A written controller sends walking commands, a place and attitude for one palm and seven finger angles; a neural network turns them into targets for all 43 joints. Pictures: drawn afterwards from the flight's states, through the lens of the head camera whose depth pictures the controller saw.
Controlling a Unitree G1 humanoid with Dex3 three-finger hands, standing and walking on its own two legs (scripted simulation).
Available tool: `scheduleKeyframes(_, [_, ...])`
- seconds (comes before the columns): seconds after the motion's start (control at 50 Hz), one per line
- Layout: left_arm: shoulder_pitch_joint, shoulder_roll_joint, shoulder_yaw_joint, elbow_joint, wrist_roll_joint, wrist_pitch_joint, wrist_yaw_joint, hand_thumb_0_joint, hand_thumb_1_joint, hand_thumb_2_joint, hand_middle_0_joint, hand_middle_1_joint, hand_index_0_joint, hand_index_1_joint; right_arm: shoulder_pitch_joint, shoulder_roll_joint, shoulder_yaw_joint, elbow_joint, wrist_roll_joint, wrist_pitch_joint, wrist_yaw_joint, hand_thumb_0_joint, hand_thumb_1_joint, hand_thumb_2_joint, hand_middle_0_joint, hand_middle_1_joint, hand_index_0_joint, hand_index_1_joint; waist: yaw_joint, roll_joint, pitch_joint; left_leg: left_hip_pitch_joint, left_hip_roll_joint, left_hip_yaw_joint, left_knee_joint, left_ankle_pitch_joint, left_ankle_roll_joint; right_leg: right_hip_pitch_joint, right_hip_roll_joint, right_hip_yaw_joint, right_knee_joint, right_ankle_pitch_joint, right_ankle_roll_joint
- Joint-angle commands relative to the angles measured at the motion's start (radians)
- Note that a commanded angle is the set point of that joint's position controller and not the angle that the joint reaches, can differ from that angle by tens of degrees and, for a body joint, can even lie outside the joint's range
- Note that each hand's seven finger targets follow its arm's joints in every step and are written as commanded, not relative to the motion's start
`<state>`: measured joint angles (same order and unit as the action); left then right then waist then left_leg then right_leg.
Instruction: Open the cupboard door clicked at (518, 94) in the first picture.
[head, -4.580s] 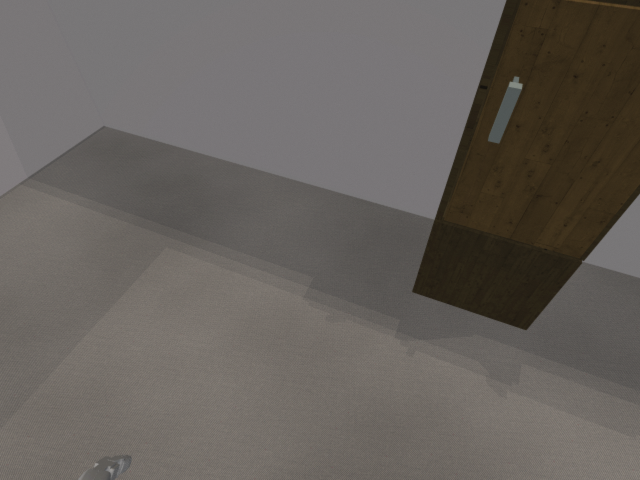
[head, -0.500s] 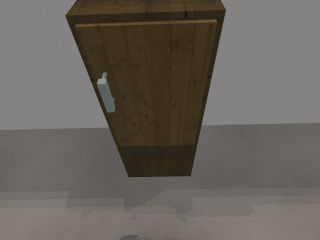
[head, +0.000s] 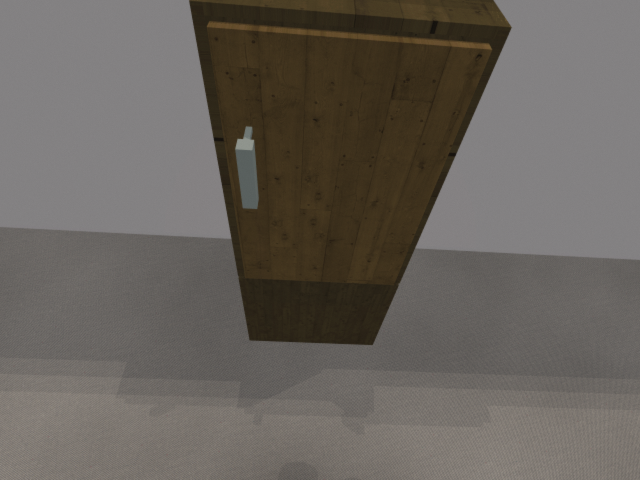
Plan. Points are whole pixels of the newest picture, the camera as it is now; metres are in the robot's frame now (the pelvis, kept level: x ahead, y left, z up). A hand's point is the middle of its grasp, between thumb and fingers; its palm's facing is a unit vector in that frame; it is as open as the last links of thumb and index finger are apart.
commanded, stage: come to a stop and stand still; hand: left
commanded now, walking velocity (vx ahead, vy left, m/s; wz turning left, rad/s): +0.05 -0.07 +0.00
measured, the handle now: (249, 167) +0.56 +0.16 +0.03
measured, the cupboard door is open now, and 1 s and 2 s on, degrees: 0 0 0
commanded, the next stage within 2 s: look again from close up in 1.62 s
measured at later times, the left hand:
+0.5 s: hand out of the picture -0.05 +0.12 -0.17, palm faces +0.08 -0.98 -0.20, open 7.4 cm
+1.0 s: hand out of the picture -0.01 +0.18 -0.18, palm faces +0.04 -0.98 -0.19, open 7.4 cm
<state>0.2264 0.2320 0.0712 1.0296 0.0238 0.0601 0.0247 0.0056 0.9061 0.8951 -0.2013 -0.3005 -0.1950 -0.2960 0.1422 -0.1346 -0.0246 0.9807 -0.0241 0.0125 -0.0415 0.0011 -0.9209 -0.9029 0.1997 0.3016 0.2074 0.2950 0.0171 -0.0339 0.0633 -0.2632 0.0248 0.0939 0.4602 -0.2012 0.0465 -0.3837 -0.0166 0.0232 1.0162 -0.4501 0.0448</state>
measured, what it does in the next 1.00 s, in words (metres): steps on the spot: right foot, then left foot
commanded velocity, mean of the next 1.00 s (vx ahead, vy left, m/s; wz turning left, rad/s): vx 0.04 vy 0.05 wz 0.00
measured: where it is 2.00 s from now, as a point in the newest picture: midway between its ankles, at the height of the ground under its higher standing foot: outside the picture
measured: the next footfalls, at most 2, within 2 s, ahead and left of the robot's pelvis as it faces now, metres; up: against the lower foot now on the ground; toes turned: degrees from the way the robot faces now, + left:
right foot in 0.22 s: -0.02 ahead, -0.16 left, +0.00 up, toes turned -3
left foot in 0.60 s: +0.03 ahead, +0.10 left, +0.00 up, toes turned +5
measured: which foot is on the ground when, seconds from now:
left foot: down 0.00-0.22, up 0.24-0.58, down 0.60-1.00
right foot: up 0.00-0.20, down 0.22-1.00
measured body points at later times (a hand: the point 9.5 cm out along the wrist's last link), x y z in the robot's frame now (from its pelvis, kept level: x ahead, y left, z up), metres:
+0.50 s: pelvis -0.02 -0.04 +0.00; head -0.02 -0.06 +0.45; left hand -0.05 +0.17 -0.15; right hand -0.06 -0.28 -0.16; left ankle -0.02 +0.10 -0.71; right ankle -0.06 -0.15 -0.74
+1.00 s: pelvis -0.02 +0.00 +0.00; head -0.02 +0.01 +0.45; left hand -0.01 +0.23 -0.16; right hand +0.02 -0.23 -0.15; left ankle -0.01 +0.10 -0.74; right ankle -0.06 -0.15 -0.74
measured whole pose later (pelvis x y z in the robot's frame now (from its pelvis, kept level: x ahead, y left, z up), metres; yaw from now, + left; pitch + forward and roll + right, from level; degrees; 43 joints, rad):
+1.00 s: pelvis -0.02 +0.00 +0.00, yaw +0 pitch -2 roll +0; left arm 0.25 0.16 0.01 1.13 0.02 0.01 0.04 0.00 0.91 0.90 -0.20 -0.30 -0.20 -0.30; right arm 0.21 -0.16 -0.02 1.11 -0.01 -0.01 -0.04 0.01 -0.94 -0.90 0.20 0.30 0.20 0.29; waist 0.01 -0.02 0.03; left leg -0.17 0.00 0.11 0.43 -0.23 0.03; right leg -0.09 -0.09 -0.03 0.42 -0.30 0.07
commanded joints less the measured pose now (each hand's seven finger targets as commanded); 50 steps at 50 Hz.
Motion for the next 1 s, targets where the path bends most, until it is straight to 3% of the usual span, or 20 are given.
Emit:
scheduleKeyframes(0.0, [0.004,0.029,-0.001,-0.048,-0.001,-0.009,-0.013,0.0,0.9,0.9,-0.2,-0.3,-0.2,-0.3,0.13,-0.198,-0.055,0.002,-0.004,-0.011,-0.011,0.0,-0.9,-0.9,0.2,0.3,0.2,0.3,-0.059,0.176,-0.103,0.198,0.29,-0.269,-0.18,0.27,0.125,-0.035,-0.029,-0.005,-0.136,-0.03,0.003])
scheduleKeyframes(0.08, [0.027,-0.005,-0.014,-0.028,-0.006,-0.016,-0.016,0.0,0.9,0.9,-0.2,-0.3,-0.2,-0.3,0.119,-0.213,-0.059,0.019,-0.01,-0.005,0.002,0.0,-0.9,-0.9,0.2,0.3,0.2,0.3,-0.053,0.205,-0.073,0.089,0.259,-0.277,-0.237,-0.049,0.095,0.094,-0.016,-0.048,-0.341,-0.028,-0.019])
scheduleKeyframes(0.14, [0.132,-0.01,-0.019,0.024,-0.007,-0.034,-0.013,0.0,0.9,0.9,-0.2,-0.3,-0.2,-0.3,0.109,-0.199,-0.056,0.035,-0.004,-0.003,0.011,0.0,-0.9,-0.9,0.2,0.3,0.2,0.3,-0.004,0.175,-0.075,-0.008,0.183,-0.21,-0.226,-0.223,0.029,0.285,0.009,-0.107,-0.613,0.142,-0.035])
scheduleKeyframes(0.16, [0.167,0.011,-0.019,0.039,-0.004,-0.042,-0.009,0.0,0.9,0.9,-0.2,-0.3,-0.2,-0.3,0.116,-0.169,-0.05,0.042,0.002,-0.002,0.015,0.0,-0.9,-0.9,0.2,0.3,0.2,0.3,0.006,0.122,-0.07,-0.063,0.131,-0.162,-0.176,-0.274,-0.011,0.356,-0.02,-0.073,-0.698,0.156,-0.044])
scheduleKeyframes(0.18, [0.173,0.057,-0.014,0.041,0.004,-0.052,-0.002,0.0,0.9,0.9,-0.2,-0.3,-0.2,-0.3,0.123,-0.115,-0.038,0.041,0.011,-0.001,0.019,0.0,-0.9,-0.9,0.2,0.3,0.2,0.3,0.008,-0.031,-0.056,-0.148,0.058,-0.088,-0.034,-0.276,-0.053,0.37,-0.145,0.092,-0.79,-0.002,-0.087])
scheduleKeyframes(0.2, [0.137,0.123,-0.007,0.026,0.003,-0.055,0.003,0.0,0.9,0.9,-0.2,-0.3,-0.2,-0.3,0.098,-0.073,-0.021,0.021,0.012,0.002,0.027,0.0,-0.9,-0.9,0.2,0.3,0.2,0.3,0.01,-0.199,0.022,-0.203,0.01,-0.028,0.087,-0.261,-0.074,0.254,-0.288,0.259,-0.924,-0.219,-0.144])
scheduleKeyframes(0.22, [0.092,0.137,-0.008,-0.004,-0.001,-0.053,0.004,0.0,0.9,0.9,-0.2,-0.3,-0.2,-0.3,0.064,-0.11,-0.027,0.006,0.005,0.007,0.033,0.0,-0.9,-0.9,0.2,0.3,0.2,0.3,0.016,-0.142,0.068,-0.176,0.033,-0.053,0.164,-0.271,-0.069,0.119,-0.345,0.303,-0.967,-0.293,-0.18])
scheduleKeyframes(0.26, [0.052,0.092,-0.013,-0.001,-0.005,-0.073,0.007,0.0,0.9,0.9,-0.2,-0.3,-0.2,-0.3,0.093,-0.111,-0.031,0.041,-0.004,0.009,0.036,0.0,-0.9,-0.9,0.2,0.3,0.2,0.3,-0.001,-0.184,0.135,-0.177,0.042,-0.081,0.235,-0.159,-0.06,0.079,-0.286,0.259,-0.944,-0.135,-0.175])
scheduleKeyframes(0.28, [0.045,0.075,-0.018,0.001,-0.006,-0.077,0.006,0.0,0.9,0.9,-0.2,-0.3,-0.2,-0.3,0.14,-0.108,-0.029,0.062,-0.003,0.007,0.036,0.0,-0.9,-0.9,0.2,0.3,0.2,0.3,-0.017,-0.153,0.142,-0.173,0.044,-0.077,0.257,-0.128,-0.061,0.1,-0.265,0.202,-0.914,-0.052,-0.173])
scheduleKeyframes(0.32, [0.066,0.064,-0.019,0.004,-0.005,-0.08,0.005,0.0,0.9,0.9,-0.2,-0.3,-0.2,-0.3,0.183,-0.094,-0.029,0.084,0.002,0.004,0.04,0.0,-0.9,-0.9,0.2,0.3,0.2,0.3,-0.019,-0.103,0.122,-0.178,0.035,-0.06,0.29,-0.115,-0.07,0.145,-0.245,0.136,-0.871,0.082,-0.162])
scheduleKeyframes(0.4, [0.123,0.059,-0.015,0.022,-0.003,-0.085,0.011,0.0,0.9,0.9,-0.2,-0.3,-0.2,-0.3,0.167,-0.102,-0.031,0.068,0.004,0.006,0.036,0.0,-0.9,-0.9,0.2,0.3,0.2,0.3,0.006,-0.102,0.09,-0.205,0.041,-0.06,0.325,-0.126,-0.083,0.213,-0.277,0.125,-0.819,0.276,-0.177])
scheduleKeyframes(0.48, [0.145,0.062,-0.007,0.042,0.003,-0.082,0.018,0.0,0.9,0.9,-0.2,-0.3,-0.2,-0.3,0.142,-0.081,-0.024,0.05,0.013,-0.003,0.028,0.0,-0.9,-0.9,0.2,0.3,0.2,0.3,0.017,-0.127,0.018,-0.11,0.032,-0.043,0.164,-0.169,-0.086,0.264,-0.286,0.112,-0.711,0.561,-0.196])
scheduleKeyframes(0.52, [0.115,0.051,-0.01,0.048,-0.003,-0.077,0.019,0.0,0.9,0.9,-0.2,-0.3,-0.2,-0.3,0.204,-0.064,-0.018,0.08,0.015,-0.013,0.023,0.0,-0.9,-0.9,0.2,0.3,0.2,0.3,-0.016,-0.114,-0.025,0.063,0.01,-0.023,-0.02,-0.009,-0.08,0.206,-0.224,0.057,-0.636,0.538,-0.147])
scheduleKeyframes(0.54, [0.115,0.032,-0.015,0.051,-0.009,-0.074,0.017,0.0,0.9,0.9,-0.2,-0.3,-0.2,-0.3,0.235,-0.078,-0.016,0.097,0.016,-0.024,0.019,0.0,-0.9,-0.9,0.2,0.3,0.2,0.3,-0.024,-0.065,-0.051,0.148,0.026,-0.042,-0.073,0.104,-0.07,0.176,-0.167,0.022,-0.578,0.492,-0.109])
scheduleKeyframes(0.58, [0.174,-0.034,-0.031,0.063,-0.015,-0.068,0.017,0.0,0.9,0.9,-0.2,-0.3,-0.2,-0.3,0.244,-0.154,-0.027,0.103,0.012,-0.037,0.006,0.0,-0.9,-0.9,0.2,0.3,0.2,0.3,-0.003,0.103,-0.138,0.249,0.185,-0.167,-0.028,0.429,0.012,0.127,-0.086,-0.047,-0.528,0.264,-0.048])
scheduleKeyframes(0.6, [0.17,-0.042,-0.034,0.067,-0.009,-0.063,0.02,0.0,0.9,0.9,-0.2,-0.3,-0.2,-0.3,0.223,-0.167,-0.031,0.098,0.012,-0.03,0.003,0.0,-0.9,-0.9,0.2,0.3,0.2,0.3,-0.001,0.083,-0.1,0.203,0.206,-0.161,-0.031,0.386,0.03,0.136,-0.069,-0.056,-0.551,0.166,-0.038])
scheduleKeyframes(0.64, [0.144,-0.046,-0.041,0.086,-0.009,-0.056,0.019,0.0,0.9,0.9,-0.2,-0.3,-0.2,-0.3,0.186,-0.142,-0.021,0.107,0.013,-0.032,-0.002,0.0,-0.9,-0.9,0.2,0.3,0.2,0.3,-0.004,0.143,-0.043,0.162,0.169,-0.144,-0.068,0.41,0.025,0.152,-0.073,-0.073,-0.563,0.226,-0.028])
scheduleKeyframes(0.68, [0.148,-0.032,-0.043,0.097,-0.011,-0.057,0.018,0.0,0.9,0.9,-0.2,-0.3,-0.2,-0.3,0.171,-0.13,-0.015,0.11,0.017,-0.033,-0.006,0.0,-0.9,-0.9,0.2,0.3,0.2,0.3,-0.003,0.124,-0.023,0.152,0.144,-0.117,-0.063,0.452,0.011,0.183,-0.079,-0.052,-0.585,0.301,-0.031])
scheduleKeyframes(0.74, [0.15,-0.015,-0.045,0.111,-0.009,-0.059,0.019,0.0,0.9,0.9,-0.2,-0.3,-0.2,-0.3,0.169,-0.121,-0.014,0.115,0.017,-0.033,-0.007,0.0,-0.9,-0.9,0.2,0.3,0.2,0.3,-0.012,0.071,-0.037,0.181,0.116,-0.089,-0.045,0.459,-0.011,0.204,-0.098,-0.039,-0.609,0.406,-0.034])
scheduleKeyframes(0.98, [0.1,0.01,-0.051,0.097,-0.009,-0.056,0.015,0.0,0.9,0.9,-0.2,-0.3,-0.2,-0.3,0.135,-0.131,-0.006,0.117,0.014,-0.035,0.003,0.0,-0.9,-0.9,0.2,0.3,0.2,0.3,-0.008,0.042,-0.001,0.138,0.102,-0.103,-0.133,0.237,-0.025,0.22,-0.106,-0.037,-0.666,0.318,-0.025])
